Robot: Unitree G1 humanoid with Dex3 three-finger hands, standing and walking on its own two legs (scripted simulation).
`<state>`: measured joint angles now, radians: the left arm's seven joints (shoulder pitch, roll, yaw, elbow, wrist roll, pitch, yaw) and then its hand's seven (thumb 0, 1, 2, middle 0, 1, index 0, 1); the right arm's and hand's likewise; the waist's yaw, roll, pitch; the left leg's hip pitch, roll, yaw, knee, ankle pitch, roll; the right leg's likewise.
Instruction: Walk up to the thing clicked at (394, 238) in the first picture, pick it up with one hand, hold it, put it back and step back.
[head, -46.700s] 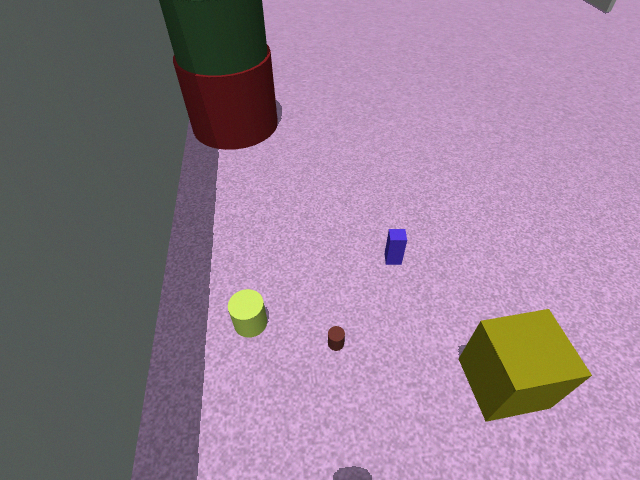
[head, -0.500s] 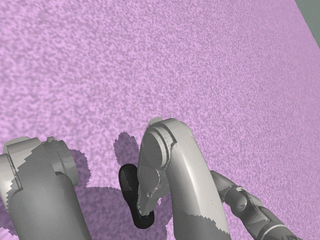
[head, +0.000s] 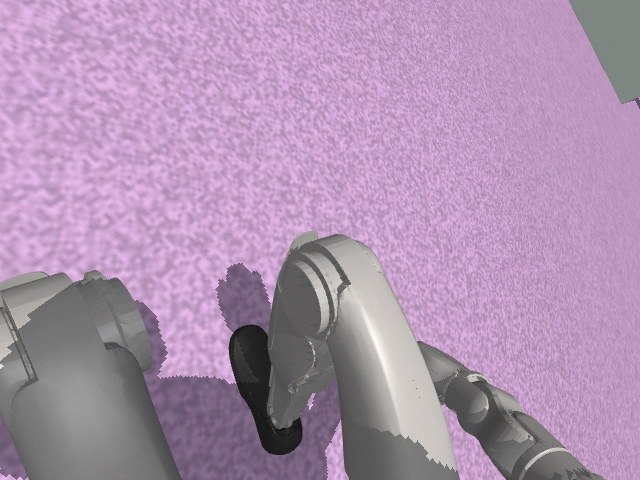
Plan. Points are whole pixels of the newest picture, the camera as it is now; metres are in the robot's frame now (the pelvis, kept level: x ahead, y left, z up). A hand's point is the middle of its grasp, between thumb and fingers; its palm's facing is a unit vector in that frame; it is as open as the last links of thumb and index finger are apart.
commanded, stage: open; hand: left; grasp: from the side
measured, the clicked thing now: out of the picture +0.39 +0.35 -0.20
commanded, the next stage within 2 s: withdraw in 0.20 s
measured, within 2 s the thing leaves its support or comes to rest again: rests again in 0.68 s
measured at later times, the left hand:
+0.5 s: hand out of the picture +0.39 +0.37 -0.16, palm faces +0.61 -0.80 +0.00, open 14.5 cm
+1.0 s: hand out of the picture +0.32 +0.41 -0.08, palm faces +0.50 -0.86 -0.12, open 16.5 cm
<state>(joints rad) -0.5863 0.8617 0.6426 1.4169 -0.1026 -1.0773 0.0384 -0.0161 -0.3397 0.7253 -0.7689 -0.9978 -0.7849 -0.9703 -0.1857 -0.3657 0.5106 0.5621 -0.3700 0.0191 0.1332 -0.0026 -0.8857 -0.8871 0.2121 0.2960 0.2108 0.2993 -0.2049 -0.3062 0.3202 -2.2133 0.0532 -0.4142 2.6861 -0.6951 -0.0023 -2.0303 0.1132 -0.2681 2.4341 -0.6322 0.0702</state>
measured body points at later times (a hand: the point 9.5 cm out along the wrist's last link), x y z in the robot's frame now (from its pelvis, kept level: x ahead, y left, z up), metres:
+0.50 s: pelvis +0.00 +0.00 +0.00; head +0.21 +0.21 +0.34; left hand +0.35 +0.41 -0.16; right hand +0.19 -0.23 -0.02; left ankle +0.09 +0.13 -0.24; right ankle +0.14 -0.12 -0.24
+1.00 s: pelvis +0.01 -0.01 +0.04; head +0.18 +0.16 +0.42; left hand +0.29 +0.45 -0.07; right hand +0.24 -0.22 -0.03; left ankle +0.09 +0.13 -0.24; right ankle +0.14 -0.12 -0.24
